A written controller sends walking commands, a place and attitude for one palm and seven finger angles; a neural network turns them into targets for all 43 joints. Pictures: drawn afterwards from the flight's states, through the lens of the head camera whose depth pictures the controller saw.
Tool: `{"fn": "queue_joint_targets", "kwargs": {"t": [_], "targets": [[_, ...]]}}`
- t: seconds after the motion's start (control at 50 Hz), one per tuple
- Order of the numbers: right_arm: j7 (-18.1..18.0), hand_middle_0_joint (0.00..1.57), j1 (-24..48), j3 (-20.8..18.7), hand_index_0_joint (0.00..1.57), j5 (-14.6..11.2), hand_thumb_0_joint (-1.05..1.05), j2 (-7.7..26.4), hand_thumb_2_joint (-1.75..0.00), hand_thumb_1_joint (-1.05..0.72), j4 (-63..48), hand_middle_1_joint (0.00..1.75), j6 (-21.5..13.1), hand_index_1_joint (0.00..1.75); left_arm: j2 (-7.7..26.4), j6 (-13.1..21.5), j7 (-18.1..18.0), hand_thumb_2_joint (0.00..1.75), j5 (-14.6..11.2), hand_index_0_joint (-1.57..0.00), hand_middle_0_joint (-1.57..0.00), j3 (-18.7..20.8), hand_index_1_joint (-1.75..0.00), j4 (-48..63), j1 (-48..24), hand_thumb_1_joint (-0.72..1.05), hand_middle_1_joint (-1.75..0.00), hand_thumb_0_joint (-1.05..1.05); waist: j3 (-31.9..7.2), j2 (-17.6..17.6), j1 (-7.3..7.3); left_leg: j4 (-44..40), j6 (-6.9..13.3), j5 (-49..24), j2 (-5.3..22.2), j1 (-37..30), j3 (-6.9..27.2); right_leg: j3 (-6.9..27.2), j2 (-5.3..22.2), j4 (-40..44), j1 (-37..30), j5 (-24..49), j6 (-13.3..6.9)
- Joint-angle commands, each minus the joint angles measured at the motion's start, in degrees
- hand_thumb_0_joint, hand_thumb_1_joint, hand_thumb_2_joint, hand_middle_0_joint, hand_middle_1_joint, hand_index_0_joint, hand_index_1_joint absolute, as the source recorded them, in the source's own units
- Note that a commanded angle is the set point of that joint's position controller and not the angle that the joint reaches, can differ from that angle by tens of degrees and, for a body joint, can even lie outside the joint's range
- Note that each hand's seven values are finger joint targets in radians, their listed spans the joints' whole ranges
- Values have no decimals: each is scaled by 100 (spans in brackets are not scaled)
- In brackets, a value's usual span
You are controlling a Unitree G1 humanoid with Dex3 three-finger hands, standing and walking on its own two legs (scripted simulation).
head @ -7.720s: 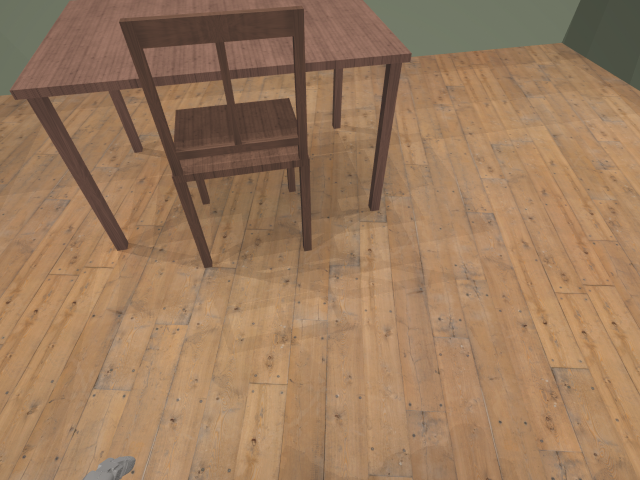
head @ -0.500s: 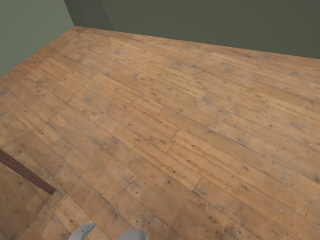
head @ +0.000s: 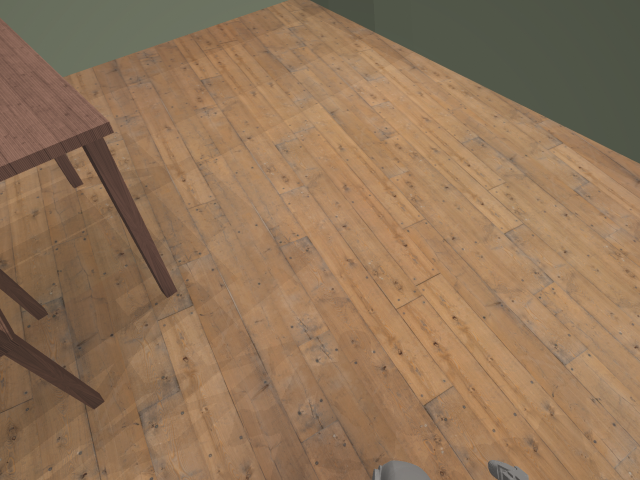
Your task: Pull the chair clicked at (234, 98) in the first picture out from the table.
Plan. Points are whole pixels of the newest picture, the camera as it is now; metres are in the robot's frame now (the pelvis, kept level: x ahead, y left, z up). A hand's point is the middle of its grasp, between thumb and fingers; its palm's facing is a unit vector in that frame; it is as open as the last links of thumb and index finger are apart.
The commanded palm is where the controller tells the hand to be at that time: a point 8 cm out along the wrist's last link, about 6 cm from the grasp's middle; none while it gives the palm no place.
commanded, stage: turn to face it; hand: left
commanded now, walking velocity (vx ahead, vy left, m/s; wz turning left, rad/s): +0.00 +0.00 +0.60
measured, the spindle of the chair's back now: out of the picture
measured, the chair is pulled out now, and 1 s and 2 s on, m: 0.00 0.00 0.00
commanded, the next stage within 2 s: take the last steps up to it in 1.30 s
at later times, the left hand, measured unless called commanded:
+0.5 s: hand out of the picture +0.04 +0.16 -0.13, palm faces +0.30 -0.91 -0.29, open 7.4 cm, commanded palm none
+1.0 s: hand out of the picture -0.08 +0.22 -0.16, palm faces +0.59 -0.77 -0.25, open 7.4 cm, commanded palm none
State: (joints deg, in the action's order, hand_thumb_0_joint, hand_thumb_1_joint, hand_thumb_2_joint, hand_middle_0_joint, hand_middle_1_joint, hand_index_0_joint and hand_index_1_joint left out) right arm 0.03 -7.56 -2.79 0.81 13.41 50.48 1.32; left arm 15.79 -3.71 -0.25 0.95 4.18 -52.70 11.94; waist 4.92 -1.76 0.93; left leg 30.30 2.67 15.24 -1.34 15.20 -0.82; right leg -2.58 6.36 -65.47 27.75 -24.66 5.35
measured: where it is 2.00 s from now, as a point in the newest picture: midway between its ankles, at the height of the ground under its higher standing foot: outside the picture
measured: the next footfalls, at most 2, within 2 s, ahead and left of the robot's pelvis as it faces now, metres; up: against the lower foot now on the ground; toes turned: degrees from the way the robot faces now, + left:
right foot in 0.26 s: +0.06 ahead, -0.15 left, +0.00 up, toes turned +7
left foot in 0.74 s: -0.02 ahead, +0.09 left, +0.00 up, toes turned +33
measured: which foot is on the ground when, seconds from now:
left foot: down 0.00-0.26, up 0.28-0.72, down 0.74-1.00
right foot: up 0.00-0.24, down 0.26-0.74, up 0.76-1.00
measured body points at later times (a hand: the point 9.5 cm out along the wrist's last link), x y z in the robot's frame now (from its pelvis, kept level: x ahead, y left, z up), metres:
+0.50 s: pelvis +0.01 -0.06 +0.01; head +0.04 -0.09 +0.45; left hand +0.02 +0.20 -0.11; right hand +0.13 -0.30 -0.16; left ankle -0.06 +0.09 -0.64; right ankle +0.02 -0.15 -0.74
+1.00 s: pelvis -0.02 +0.00 +0.01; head -0.01 +0.03 +0.45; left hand -0.11 +0.26 -0.14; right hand +0.21 -0.16 -0.12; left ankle -0.06 +0.07 -0.74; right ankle +0.06 -0.15 -0.65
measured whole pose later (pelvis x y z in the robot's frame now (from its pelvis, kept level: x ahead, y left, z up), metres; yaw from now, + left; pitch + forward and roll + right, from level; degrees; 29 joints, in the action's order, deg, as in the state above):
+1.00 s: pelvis -0.02 +0.00 +0.01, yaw +35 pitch -1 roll -1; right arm -0.1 -9.3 -2.0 0.7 12.1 51.8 1.4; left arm 15.0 -3.4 -0.4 0.9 3.7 -52.8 11.2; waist 3.7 -1.1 0.7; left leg 26.9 3.7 13.2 -2.4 12.9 0.1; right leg -1.8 6.1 -63.7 27.7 -21.9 5.5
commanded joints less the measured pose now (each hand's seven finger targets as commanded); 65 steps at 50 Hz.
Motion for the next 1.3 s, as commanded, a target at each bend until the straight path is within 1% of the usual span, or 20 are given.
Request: {"fn": "queue_joint_targets", "kwargs": {"t": [0.0,0.14,0.2,0.22,0.24,0.26,0.28,0.34,0.38,0.58,0.68,0.7,0.72,0.74,0.88,1.06,1.2,1.24,1.26,1.28], "targets": [[-42,20,-330,-315,20,19,0,1172,-90,-90,-290,30,-65,30,415,153,-58,90,-12,-20,-20,83,-30,608,-217,90,-30,0,-668,804,-226,-1076,649,-2470,1386,-713,1522,207,-32,416,223,210,80],[-21,20,-335,-395,20,62,0,1215,-90,-90,-285,30,12,30,285,222,-94,90,-63,-20,-20,35,-30,843,-404,90,-30,0,-740,1149,-244,-811,697,-2408,1244,-463,2141,156,-398,2082,-543,12,-11],[-14,20,-185,-411,20,26,0,1140,-90,-90,-326,30,28,30,348,316,-119,90,-93,-20,-20,57,-30,781,28,90,-30,0,-911,1004,-7,-332,471,-2405,992,49,2247,111,-531,3521,-1638,844,-74],[1,20,-187,-396,20,-18,0,990,-90,-90,-360,30,22,30,512,381,-138,90,-76,-20,-20,98,-30,729,267,90,-30,0,-1016,626,127,69,186,-1676,707,554,2065,314,-243,4382,-2410,1413,-107],[39,20,-368,-340,20,-73,0,563,-90,-90,-415,30,9,30,1039,443,-191,90,20,-20,-20,197,-30,722,404,90,-30,0,-1184,-987,161,1186,-289,189,2,1599,1172,1585,1169,4968,-3316,1666,-514],[32,20,-348,-351,20,-40,0,558,-90,-90,-540,30,37,30,1390,423,-205,90,40,-20,-20,232,-30,793,380,90,-30,0,-1055,-1623,159,2560,-560,1960,-360,1989,538,2588,2399,5048,-2777,2387,-1200],[42,20,-277,-406,20,14,0,762,-90,-90,-503,30,81,30,1199,388,-219,90,15,-20,-20,184,-30,842,240,90,-30,0,-890,-853,105,3423,-498,1848,-50,1820,727,2111,2279,4949,-2153,2190,-1451],[147,20,-462,-415,20,63,0,668,-90,-90,-128,30,204,30,591,412,-172,90,-18,-20,-20,13,-30,934,-465,90,-30,0,-165,-699,-259,4201,-610,752,213,1867,485,840,1276,4905,-1575,1916,-1075],[184,20,-516,-376,20,46,0,566,-90,-90,-62,30,211,30,511,444,-169,90,2,-20,-20,4,-30,887,-340,90,-30,0,-176,-841,-244,4116,-690,518,254,1847,306,334,1135,4789,-1737,2493,-991],[199,20,338,-198,20,-18,0,391,-90,-90,-280,30,173,30,888,364,-162,90,80,-20,-20,135,-30,495,480,90,-30,0,-469,-969,202,1898,-687,1020,330,1155,-390,-271,1520,4310,-2367,3606,-1226],[168,20,-208,-215,20,-5,0,584,-90,-90,-220,30,55,30,947,286,-120,90,22,-20,-20,194,-30,410,341,90,-30,0,-841,-733,-105,-36,-479,-82,226,-246,-572,-793,1445,3244,-1933,3165,-776],[156,20,-665,-316,20,9,0,976,-90,-90,-132,30,-16,30,788,262,-101,90,-28,-20,-20,181,-30,475,344,90,-30,0,-1177,164,-378,-670,-259,-1029,687,-1282,120,-953,1182,2137,-1168,2413,-470],[102,20,-1069,-495,20,29,0,1685,-90,-90,-109,30,-64,30,358,256,-49,90,-72,-20,-20,75,-30,730,157,90,-30,0,-1244,2096,-613,-893,532,-3548,2317,-2068,2372,-968,254,750,583,-1110,50],[50,20,-1384,-505,20,-22,0,1815,-90,-90,67,30,-19,30,410,194,-96,90,-14,-20,-20,17,-30,850,-206,90,-30,0,-1353,1655,-699,-781,1003,-4418,2652,-1937,2404,-219,157,112,714,-1553,-19],[-72,20,-219,-227,20,6,0,1050,-90,-90,-243,30,-92,30,421,151,-44,90,-8,-20,-20,77,-30,355,76,90,-30,0,-629,897,-109,-1110,551,-2844,1389,-713,1162,146,92,-177,278,326,26],[-80,20,-737,-251,20,46,0,967,-90,-90,-46,30,-51,30,265,166,-102,90,-27,-20,-20,1,-30,571,-490,90,-30,0,-581,994,-345,-1155,812,-2397,1452,-933,1905,192,-167,1183,88,-37,28],[-84,20,-617,-257,20,39,0,860,-90,-90,41,30,-27,30,115,299,-151,90,-97,-20,-20,-37,-30,425,26,90,-30,0,-908,874,-65,-573,594,-2905,1161,-418,1944,49,-506,3416,-1518,776,-152],[-45,20,-657,-205,20,-50,0,530,-90,-90,72,30,-51,30,445,412,-198,90,-47,-20,-20,20,-30,303,353,90,-30,0,-1054,51,77,191,35,-1366,615,556,1473,700,233,4697,-2861,1855,-330],[-22,20,-677,-141,20,-79,0,178,-90,-90,-55,30,-50,30,957,466,-230,90,41,-20,-20,117,-30,271,461,90,-30,0,-953,-1403,96,1277,-392,978,-214,1564,530,2016,1626,4827,-3232,2989,-936],[-55,20,-510,-236,20,-36,0,431,-90,-90,-113,30,36,30,1039,425,-213,90,16,-20,-20,99,-30,324,535,90,-30,0,-785,-1065,176,2324,-408,1963,-130,1335,587,2093,2203,4864,-2228,3284,-1471]]}}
